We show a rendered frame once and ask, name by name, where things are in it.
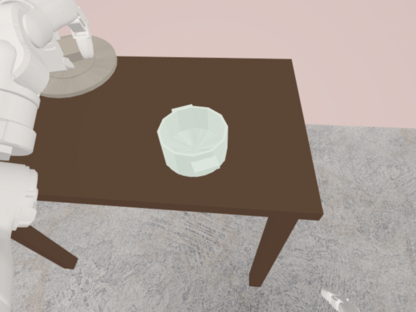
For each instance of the robot left forearm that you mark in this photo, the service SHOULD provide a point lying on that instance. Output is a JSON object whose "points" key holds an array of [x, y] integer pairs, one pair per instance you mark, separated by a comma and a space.
{"points": [[25, 29]]}

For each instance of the table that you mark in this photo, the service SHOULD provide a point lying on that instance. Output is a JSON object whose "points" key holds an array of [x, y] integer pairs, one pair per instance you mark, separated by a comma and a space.
{"points": [[102, 148]]}

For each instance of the robot left upper arm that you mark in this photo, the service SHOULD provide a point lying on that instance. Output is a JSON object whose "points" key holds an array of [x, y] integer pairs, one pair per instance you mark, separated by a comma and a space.
{"points": [[18, 196]]}

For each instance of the right robot hand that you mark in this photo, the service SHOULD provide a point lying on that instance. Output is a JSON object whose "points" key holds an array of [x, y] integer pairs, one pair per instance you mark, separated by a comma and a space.
{"points": [[338, 300]]}

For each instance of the knob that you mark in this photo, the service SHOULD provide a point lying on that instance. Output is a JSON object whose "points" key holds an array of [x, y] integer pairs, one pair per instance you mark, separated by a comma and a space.
{"points": [[70, 49]]}

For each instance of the lid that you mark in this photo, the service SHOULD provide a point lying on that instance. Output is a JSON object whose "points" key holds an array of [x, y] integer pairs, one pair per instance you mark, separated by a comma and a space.
{"points": [[87, 75]]}

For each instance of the pot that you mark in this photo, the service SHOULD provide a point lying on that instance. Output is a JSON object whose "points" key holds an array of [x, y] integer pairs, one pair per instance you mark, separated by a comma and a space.
{"points": [[193, 140]]}

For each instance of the left robot hand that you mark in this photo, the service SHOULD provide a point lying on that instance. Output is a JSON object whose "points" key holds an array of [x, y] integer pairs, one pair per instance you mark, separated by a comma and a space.
{"points": [[61, 13]]}

